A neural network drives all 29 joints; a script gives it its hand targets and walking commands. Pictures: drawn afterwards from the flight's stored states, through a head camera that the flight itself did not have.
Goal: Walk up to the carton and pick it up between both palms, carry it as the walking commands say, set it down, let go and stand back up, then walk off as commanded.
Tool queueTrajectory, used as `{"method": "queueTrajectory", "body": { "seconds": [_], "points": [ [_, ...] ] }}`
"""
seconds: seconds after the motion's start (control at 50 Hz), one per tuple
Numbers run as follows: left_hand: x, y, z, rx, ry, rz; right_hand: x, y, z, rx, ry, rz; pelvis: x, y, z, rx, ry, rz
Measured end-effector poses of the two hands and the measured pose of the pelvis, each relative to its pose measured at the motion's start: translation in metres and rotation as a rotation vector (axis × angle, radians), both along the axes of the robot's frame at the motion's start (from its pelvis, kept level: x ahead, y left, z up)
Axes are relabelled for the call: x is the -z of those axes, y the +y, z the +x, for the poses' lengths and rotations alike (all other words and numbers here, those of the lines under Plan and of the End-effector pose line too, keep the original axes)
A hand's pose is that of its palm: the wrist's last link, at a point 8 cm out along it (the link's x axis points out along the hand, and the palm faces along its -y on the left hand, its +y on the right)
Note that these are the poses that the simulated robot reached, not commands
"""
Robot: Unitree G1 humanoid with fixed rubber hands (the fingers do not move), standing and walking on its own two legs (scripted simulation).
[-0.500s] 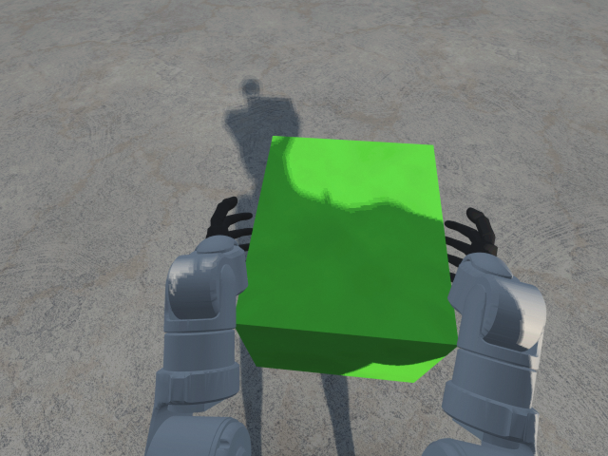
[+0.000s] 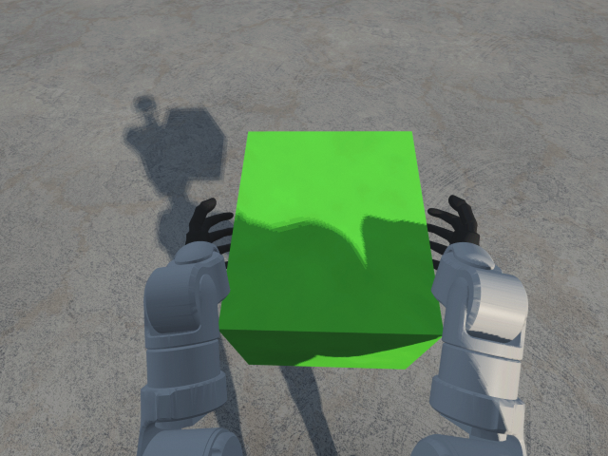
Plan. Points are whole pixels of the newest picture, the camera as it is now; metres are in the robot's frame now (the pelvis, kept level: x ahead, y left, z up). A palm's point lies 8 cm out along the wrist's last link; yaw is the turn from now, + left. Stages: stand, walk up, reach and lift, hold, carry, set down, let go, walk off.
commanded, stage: carry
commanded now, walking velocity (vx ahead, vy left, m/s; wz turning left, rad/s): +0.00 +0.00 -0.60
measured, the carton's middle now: (327, 251) +0.39 +0.04 +0.04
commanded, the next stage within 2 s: none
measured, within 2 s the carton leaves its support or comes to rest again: neither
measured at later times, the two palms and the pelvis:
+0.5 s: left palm (304, 306) +0.26 +0.06 +0.10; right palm out of the picture +0.18 -0.24 +0.11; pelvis -0.09 -0.01 +0.01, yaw -14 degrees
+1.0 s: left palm (314, 384) +0.18 +0.04 +0.12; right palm out of the picture +0.08 -0.25 +0.13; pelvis -0.17 +0.00 +0.01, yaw -16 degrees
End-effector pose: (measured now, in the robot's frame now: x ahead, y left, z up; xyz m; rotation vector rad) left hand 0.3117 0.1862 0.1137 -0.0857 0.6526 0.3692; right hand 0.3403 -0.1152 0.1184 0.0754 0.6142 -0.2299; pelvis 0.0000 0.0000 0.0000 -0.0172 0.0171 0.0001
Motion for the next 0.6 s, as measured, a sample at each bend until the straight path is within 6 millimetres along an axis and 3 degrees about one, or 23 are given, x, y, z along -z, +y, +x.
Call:
{"method": "queueTrajectory", "body": {
  "seconds": [0.1,0.26,0.34,0.44,0.6],
  "points": [
    [-0.001,-0.044,0.004,0.085,0.01,0.027,0.008,-0.046,-0.021,0.077,0.011,0.015,0.006,-0.019,-0.013,0.027,0.004,0.004],
    [0.005,-0.113,-0.006,0.253,0.039,0.013,0.013,-0.11,-0.086,0.272,0.037,0.038,0.0,-0.016,-0.046,0.099,0.029,0.04],
    [0.011,-0.128,-0.019,0.307,0.025,-0.022,0.008,-0.121,-0.115,0.335,0.021,0.014,0.001,-0.008,-0.064,0.152,0.038,0.043],
    [0.016,-0.129,-0.04,0.344,0.051,-0.038,0.007,-0.12,-0.147,0.378,0.045,0.008,-0.004,-0.004,-0.083,0.211,0.018,0.039],
    [-0.004,-0.142,-0.054,0.349,-0.002,0.02,0.005,-0.132,-0.162,0.357,0.0,0.025,0.001,-0.02,-0.106,0.284,0.003,0.002]
  ]
}}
